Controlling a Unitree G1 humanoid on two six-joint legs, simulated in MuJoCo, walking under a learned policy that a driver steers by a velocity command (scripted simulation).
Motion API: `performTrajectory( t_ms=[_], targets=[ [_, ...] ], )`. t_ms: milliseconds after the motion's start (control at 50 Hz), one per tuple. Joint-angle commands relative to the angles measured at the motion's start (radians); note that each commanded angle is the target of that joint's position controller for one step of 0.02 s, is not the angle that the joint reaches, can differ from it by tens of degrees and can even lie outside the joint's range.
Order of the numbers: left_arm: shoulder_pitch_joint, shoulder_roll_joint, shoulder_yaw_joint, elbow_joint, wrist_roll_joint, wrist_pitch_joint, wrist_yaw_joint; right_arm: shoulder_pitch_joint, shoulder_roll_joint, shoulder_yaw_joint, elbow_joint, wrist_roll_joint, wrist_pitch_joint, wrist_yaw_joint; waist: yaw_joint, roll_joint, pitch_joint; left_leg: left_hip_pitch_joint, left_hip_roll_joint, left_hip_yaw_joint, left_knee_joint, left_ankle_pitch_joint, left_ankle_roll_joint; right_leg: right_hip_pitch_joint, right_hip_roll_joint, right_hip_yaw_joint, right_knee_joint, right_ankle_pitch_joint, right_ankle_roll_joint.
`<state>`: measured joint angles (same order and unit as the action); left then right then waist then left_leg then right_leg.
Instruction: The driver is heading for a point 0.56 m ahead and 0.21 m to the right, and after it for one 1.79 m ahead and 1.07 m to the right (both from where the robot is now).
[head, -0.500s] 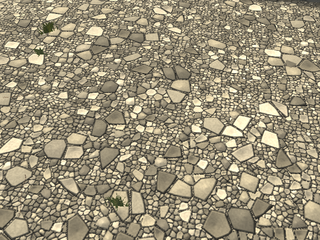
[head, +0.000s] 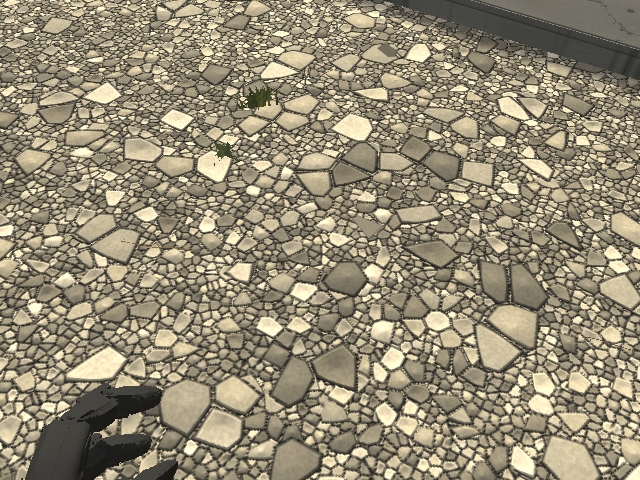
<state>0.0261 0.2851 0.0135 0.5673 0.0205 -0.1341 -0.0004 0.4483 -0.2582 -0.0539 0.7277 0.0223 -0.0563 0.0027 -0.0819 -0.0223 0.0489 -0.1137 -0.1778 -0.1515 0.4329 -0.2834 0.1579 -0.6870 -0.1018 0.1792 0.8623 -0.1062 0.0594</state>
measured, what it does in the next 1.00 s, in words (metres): walks ahead, turning right: right foot, then left foot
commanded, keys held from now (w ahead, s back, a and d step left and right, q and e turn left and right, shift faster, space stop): w+e+shift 0.36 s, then e+shift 0.64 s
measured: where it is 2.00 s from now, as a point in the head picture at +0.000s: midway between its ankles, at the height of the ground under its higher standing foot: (357, 367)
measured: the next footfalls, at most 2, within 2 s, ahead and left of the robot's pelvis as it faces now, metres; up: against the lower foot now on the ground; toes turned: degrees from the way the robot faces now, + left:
right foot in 0.18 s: +0.39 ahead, -0.18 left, +0.00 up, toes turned +3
left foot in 0.60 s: +0.80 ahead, -0.05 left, +0.00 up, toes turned -26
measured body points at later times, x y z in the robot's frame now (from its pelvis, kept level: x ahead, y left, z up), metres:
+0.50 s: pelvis +0.45 -0.10 +0.00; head +0.48 -0.11 +0.45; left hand +0.43 +0.17 -0.12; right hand +0.71 -0.34 -0.03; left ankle +0.69 +0.02 -0.69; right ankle +0.35 -0.18 -0.74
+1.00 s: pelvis +0.67 -0.13 +0.00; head +0.69 -0.17 +0.44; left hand +1.01 -0.03 -0.07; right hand +0.59 -0.45 -0.12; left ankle +0.76 -0.03 -0.74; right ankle +0.66 -0.26 -0.72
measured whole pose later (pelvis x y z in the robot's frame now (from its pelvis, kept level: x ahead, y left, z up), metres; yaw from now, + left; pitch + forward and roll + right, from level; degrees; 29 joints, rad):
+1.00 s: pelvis +0.67 -0.13 +0.00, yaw -40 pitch +0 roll +3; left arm 0.14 0.36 0.08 0.57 -0.02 0.08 -0.02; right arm 0.12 -0.34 -0.09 0.77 0.01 -0.02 0.00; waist -0.04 -0.01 0.09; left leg -0.21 0.05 0.25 0.43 -0.22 -0.01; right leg -0.47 -0.09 -0.03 0.71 -0.22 0.01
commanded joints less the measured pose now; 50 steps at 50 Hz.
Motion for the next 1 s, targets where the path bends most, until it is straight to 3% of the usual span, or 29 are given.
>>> performTrajectory(
  t_ms=[20, 80, 120, 140, 160, 180, 200, 220, 240, 260, 280, 320, 360, 420, 460, 520, 560, 580, 600, 620, 640, 660, 680, 700, 740, 760, 800, 840, 1000],
  targets=[
    [-0.069, 0.031, 0.011, -0.062, -0.007, -0.007, -0.015, -0.096, -0.163, -0.047, -0.067, 0.006, -0.022, -0.023, 0.005, 0.05, 0.038, -0.395, 0.159, -0.14, -0.226, 0.023, 0.096, 0.353, 0.074, -0.161, -0.23, 0.337, 0.023],
    [-0.125, 0.074, 0.027, -0.073, -0.038, -0.009, -0.022, -0.022, -0.143, -0.039, -0.019, 0.012, -0.026, -0.016, -0.048, 0.109, 0.05, -0.15, 0.231, -0.151, -0.177, 0.043, 0.073, 0.256, 0.044, -0.141, -0.344, 0.352, -0.015],
    [-0.118, 0.104, 0.042, -0.074, -0.043, -0.008, -0.024, -0.001, -0.163, -0.044, 0.008, -0.001, -0.012, -0.015, -0.033, 0.121, 0.047, 0.048, 0.298, -0.148, -0.13, 0.324, 0.06, 0.184, 0.056, -0.174, -0.363, 0.221, -0.059],
    [-0.052, 0.132, 0.059, -0.062, -0.045, -0.007, -0.021, -0.011, -0.182, -0.047, 0.012, -0.014, -0.006, -0.011, 0.011, 0.135, 0.001, 0.144, 0.317, -0.125, -0.059, 0.626, 0.043, 0.215, 0.09, -0.214, -0.346, 0.124, -0.089],
    [0.086, 0.17, 0.083, -0.034, -0.057, 0.0, -0.014, -0.039, -0.2, -0.048, 0.015, -0.038, 0.001, -0.005, 0.097, 0.161, -0.088, 0.186, 0.318, -0.09, 0.102, 0.938, 0.026, 0.335, 0.125, -0.252, -0.311, 0.052, -0.129],
    [0.322, 0.199, 0.095, 0.016, -0.064, 0.013, -0.009, -0.111, -0.203, -0.042, 0.001, -0.058, 0.006, -0.005, 0.237, 0.167, -0.207, 0.08, 0.296, -0.033, 0.371, 1.068, -0.001, 0.593, 0.106, -0.235, -0.259, 0.032, -0.166],
    [0.493, 0.269, 0.104, 0.057, -0.032, 0.014, -0.015, -0.018, -0.102, -0.017, -0.032, -0.054, -0.006, -0.006, 0.215, -0.104, -0.399, -0.272, 0.195, 0.022, 0.829, 0.663, -0.067, 1.014, -0.061, 0.159, -0.252, -0.213, -0.308],
    [0.537, 0.262, 0.108, 0.107, -0.044, 0.01, -0.042, 0.072, -0.051, 0.013, -0.023, -0.015, -0.031, 0.009, 0.165, -0.442, -0.459, -0.544, 0.062, 0.025, 1.035, -0.135, -0.117, 1.172, -0.195, 0.712, -0.557, -0.575, -0.416],
    [0.471, 0.154, 0.085, 0.085, -0.039, 0.017, -0.035, -0.046, -0.132, 0.005, -0.046, 0.013, -0.052, 0.013, 0.191, -0.279, -0.308, -0.685, 0.136, -0.019, 1.049, -0.099, -0.086, 1.127, -0.2, 0.752, -0.617, -0.709, -0.369],
    [0.436, 0.131, 0.079, 0.075, -0.024, 0.025, -0.03, -0.208, -0.153, 0.01, -0.083, 0.01, -0.073, 0.019, 0.211, -0.098, -0.188, -0.691, 0.169, -0.008, 0.993, -0.058, -0.072, 0.984, -0.167, 0.606, -0.6, -0.545, -0.341],
    [0.42, 0.139, 0.078, 0.082, -0.016, 0.027, -0.038, -0.323, -0.131, 0.016, -0.113, -0.017, -0.091, 0.019, 0.195, 0.049, -0.086, -0.653, 0.18, 0.009, 0.89, -0.049, -0.064, 0.823, -0.108, 0.497, -0.617, -0.358, -0.325],
    [0.374, 0.103, 0.065, 0.088, -0.015, 0.024, -0.039, -0.31, -0.104, 0.015, -0.117, -0.035, -0.101, 0.019, 0.11, 0.015, -0.053, -0.573, 0.216, -0.001, 0.724, -0.015, -0.082, 0.698, -0.033, 0.377, -0.639, -0.2, -0.336],
    [0.374, 0.084, 0.057, 0.1, -0.043, 0.027, -0.034, -0.306, -0.1, 0.014, -0.116, -0.041, -0.095, 0.016, 0.081, -0.01, -0.021, -0.553, 0.219, 0.013, 0.605, -0.023, -0.121, 0.629, -0.011, 0.335, -0.662, -0.14, -0.353],
    [0.351, 0.14, 0.076, 0.108, -0.053, 0.038, -0.004, -0.463, -0.074, 0.03, -0.183, -0.054, -0.102, 0.018, 0.087, 0.0, 0.075, -0.465, 0.161, 0.09, 0.306, 0.1, -0.182, 0.426, 0.039, 0.219, -0.656, 0.255, -0.322],
    [0.398, 0.164, 0.092, 0.135, -0.049, 0.065, 0.012, -0.523, -0.051, 0.032, -0.201, -0.06, -0.106, 0.029, 0.124, -0.032, 0.03, -0.237, 0.082, 0.129, 0.151, 0.379, -0.19, 0.289, 0.095, 0.165, -0.63, 0.3, -0.241],
    [0.447, 0.145, 0.097, 0.161, -0.063, 0.089, 0.028, -0.529, -0.104, 0.0, -0.22, -0.032, -0.089, 0.018, 0.119, -0.074, -0.019, -0.091, 0.061, 0.056, 0.035, 0.478, -0.186, 0.331, 0.111, 0.227, -0.541, 0.203, -0.163],
    [0.397, 0.149, 0.108, 0.142, -0.066, 0.1, 0.038, -0.483, -0.14, -0.022, -0.219, -0.027, -0.083, -0.002, 0.068, -0.085, -0.067, -0.007, 0.085, 0.034, -0.028, 0.484, -0.175, 0.392, 0.137, 0.243, -0.382, 0.265, -0.109],
    [0.354, 0.144, 0.11, 0.117, -0.064, 0.105, 0.04, -0.358, -0.154, -0.032, -0.191, -0.037, -0.081, -0.011, 0.0, -0.075, -0.152, 0.126, 0.127, 0.033, -0.042, 0.544, -0.161, 0.391, 0.172, 0.214, -0.209, 0.295, -0.068],
    [0.363, 0.065, 0.087, 0.081, -0.04, 0.112, 0.039, -0.179, -0.187, -0.037, -0.156, -0.05, -0.072, -0.018, -0.04, 0.016, -0.323, 0.37, 0.332, -0.103, 0.076, 0.731, -0.096, 0.297, 0.208, 0.149, 0.105, -0.041, -0.028],
    [0.62, -0.044, 0.052, 0.092, -0.038, 0.121, 0.033, -0.159, -0.196, -0.019, -0.171, -0.08, -0.055, -0.012, 0.082, 0.322, -0.505, 0.584, 0.663, -0.454, 0.146, 1.156, 0.082, 0.109, 0.302, 0.088, 0.442, -0.749, -0.002],
    [0.716, 0.066, 0.05, 0.101, -0.051, 0.137, 0.024, -0.181, -0.2, -0.029, -0.158, -0.052, -0.035, 0.0, 0.097, 0.346, -0.61, 0.569, 0.745, -0.6, 0.124, 0.93, 0.179, 0.073, 0.171, 0.045, 0.653, -0.649, 0.02],
    [0.59, 0.119, 0.065, 0.087, -0.063, 0.148, 0.026, -0.277, -0.141, -0.023, -0.183, -0.04, -0.019, -0.007, 0.084, 0.249, -0.5, 0.448, 0.649, -0.51, 0.034, 0.581, 0.178, -0.005, 0.112, -0.012, 0.67, -0.52, 0.033],
    [0.465, 0.171, 0.085, 0.072, -0.059, 0.161, 0.038, -0.344, -0.082, -0.004, -0.185, -0.036, -0.002, -0.016, 0.074, 0.132, -0.329, 0.27, 0.551, -0.323, -0.019, 0.478, 0.118, -0.029, 0.08, -0.072, 0.604, -0.421, 0.041],
    [0.41, 0.188, 0.099, 0.061, -0.05, 0.175, 0.045, -0.382, -0.07, 0.003, -0.181, -0.039, 0.009, -0.021, 0.086, 0.095, -0.235, 0.126, 0.492, -0.214, -0.052, 0.481, 0.085, 0.0, 0.057, -0.085, 0.58, -0.377, 0.051],
    [0.379, 0.124, 0.088, 0.027, -0.048, 0.19, 0.042, -0.423, -0.094, -0.009, -0.14, -0.048, 0.011, -0.023, 0.125, 0.131, -0.117, -0.084, 0.43, -0.057, -0.113, 0.524, 0.059, 0.086, 0.019, -0.111, 0.435, -0.359, 0.05],
    [0.353, 0.086, 0.078, 0.01, -0.046, 0.187, 0.041, -0.419, -0.107, -0.017, -0.12, -0.051, 0.005, -0.023, 0.123, 0.136, -0.102, -0.111, 0.426, -0.006, -0.137, 0.573, 0.065, 0.099, 0.013, -0.13, 0.364, -0.347, 0.048],
    [0.311, 0.067, 0.07, -0.007, -0.04, 0.178, 0.035, -0.403, -0.141, -0.034, -0.088, -0.05, -0.002, -0.025, 0.112, 0.118, -0.148, -0.071, 0.467, 0.027, -0.153, 0.639, 0.095, 0.112, -0.009, -0.134, 0.25, -0.271, 0.038],
    [0.295, 0.081, 0.07, -0.007, -0.041, 0.178, 0.02, -0.433, -0.161, -0.042, -0.078, -0.04, 0.004, -0.027, 0.12, 0.107, -0.181, -0.074, 0.479, 0.09, -0.165, 0.58, 0.092, 0.179, -0.02, -0.137, 0.142, -0.159, 0.017],
    [0.158, 0.162, 0.1, -0.063, -0.04, 0.215, -0.03, -0.412, -0.236, -0.07, -0.033, 0.007, 0.021, 0.007, 0.104, 0.095, -0.106, -0.03, 0.493, 0.263, -0.052, 0.319, -0.017, 0.352, 0.032, -0.241, -0.254, -0.097, -0.086]
  ],
)
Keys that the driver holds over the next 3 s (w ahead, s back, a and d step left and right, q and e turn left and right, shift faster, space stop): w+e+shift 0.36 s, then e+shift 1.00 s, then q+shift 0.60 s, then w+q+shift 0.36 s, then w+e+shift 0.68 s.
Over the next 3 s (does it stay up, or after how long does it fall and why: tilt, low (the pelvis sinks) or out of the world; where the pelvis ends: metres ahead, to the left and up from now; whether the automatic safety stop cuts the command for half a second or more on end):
stays up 1.44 -0.37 0.00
